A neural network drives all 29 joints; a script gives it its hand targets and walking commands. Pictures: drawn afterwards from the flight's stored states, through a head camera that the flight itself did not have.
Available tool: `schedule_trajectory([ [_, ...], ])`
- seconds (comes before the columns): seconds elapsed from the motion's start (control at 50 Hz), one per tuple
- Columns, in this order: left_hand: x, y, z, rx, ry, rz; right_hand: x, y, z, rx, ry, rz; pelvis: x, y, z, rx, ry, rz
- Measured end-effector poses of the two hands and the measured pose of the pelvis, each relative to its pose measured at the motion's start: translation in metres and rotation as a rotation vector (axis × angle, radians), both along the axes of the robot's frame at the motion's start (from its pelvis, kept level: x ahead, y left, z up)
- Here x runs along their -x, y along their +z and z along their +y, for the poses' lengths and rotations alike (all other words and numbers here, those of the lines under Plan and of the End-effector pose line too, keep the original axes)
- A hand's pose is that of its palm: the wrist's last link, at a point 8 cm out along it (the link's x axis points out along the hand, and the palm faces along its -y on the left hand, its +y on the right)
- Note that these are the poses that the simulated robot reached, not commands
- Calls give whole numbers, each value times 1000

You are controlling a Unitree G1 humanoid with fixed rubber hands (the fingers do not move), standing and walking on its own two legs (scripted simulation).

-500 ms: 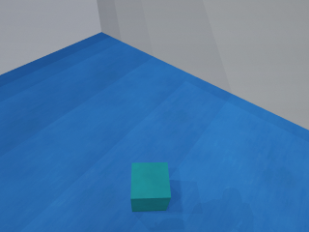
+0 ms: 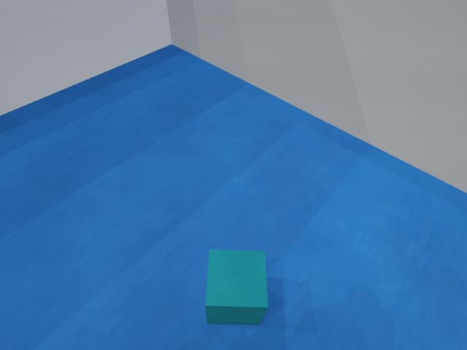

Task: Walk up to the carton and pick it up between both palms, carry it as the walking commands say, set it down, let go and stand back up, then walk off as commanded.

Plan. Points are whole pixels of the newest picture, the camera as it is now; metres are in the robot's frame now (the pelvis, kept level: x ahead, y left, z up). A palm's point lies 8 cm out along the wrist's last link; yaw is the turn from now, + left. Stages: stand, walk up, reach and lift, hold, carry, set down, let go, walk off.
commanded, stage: walk up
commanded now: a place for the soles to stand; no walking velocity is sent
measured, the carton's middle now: (235, 288) +0.42 -0.03 -0.64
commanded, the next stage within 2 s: reach and lift in 1.28 s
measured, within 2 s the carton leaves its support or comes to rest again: neither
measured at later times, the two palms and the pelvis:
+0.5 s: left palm out of the picture -0.04 +0.25 -0.14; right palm out of the picture -0.03 -0.24 -0.13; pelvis -0.03 +0.00 +0.00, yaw +3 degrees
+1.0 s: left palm out of the picture -0.04 +0.24 -0.15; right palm out of the picture +0.01 -0.24 -0.13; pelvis -0.02 +0.00 +0.00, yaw +7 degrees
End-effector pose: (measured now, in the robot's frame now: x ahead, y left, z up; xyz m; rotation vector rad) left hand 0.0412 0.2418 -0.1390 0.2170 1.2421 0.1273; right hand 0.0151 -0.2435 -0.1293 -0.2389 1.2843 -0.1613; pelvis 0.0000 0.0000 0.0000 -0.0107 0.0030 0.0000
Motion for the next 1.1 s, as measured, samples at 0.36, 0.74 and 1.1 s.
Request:
schedule_trajectory([
  [0.36, 60, -3, 3, 9, 47, 62, 29, 3, 1, 0, 25, 30, 29, 2, 1, 6, 41, -33],
  [0.74, 90, -6, 5, 7, 113, 113, 30, 4, 0, 10, 75, 60, 26, 1, -1, 10, 93, -21],
  [1.1, 79, -10, 1, 15, 145, 103, -7, 2, -2, 27, 125, 24, 15, -3, -2, 9, 126, -12],
])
